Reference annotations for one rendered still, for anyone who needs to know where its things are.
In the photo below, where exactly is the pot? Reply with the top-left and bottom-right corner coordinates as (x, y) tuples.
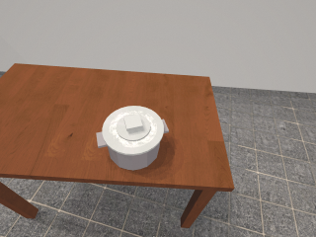
(96, 119), (169, 171)

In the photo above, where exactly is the lid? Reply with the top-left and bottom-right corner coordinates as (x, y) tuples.
(102, 106), (164, 156)

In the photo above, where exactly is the knob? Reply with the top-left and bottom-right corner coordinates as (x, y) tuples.
(123, 114), (143, 131)

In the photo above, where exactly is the table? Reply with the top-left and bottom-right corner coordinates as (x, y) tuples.
(0, 63), (235, 228)

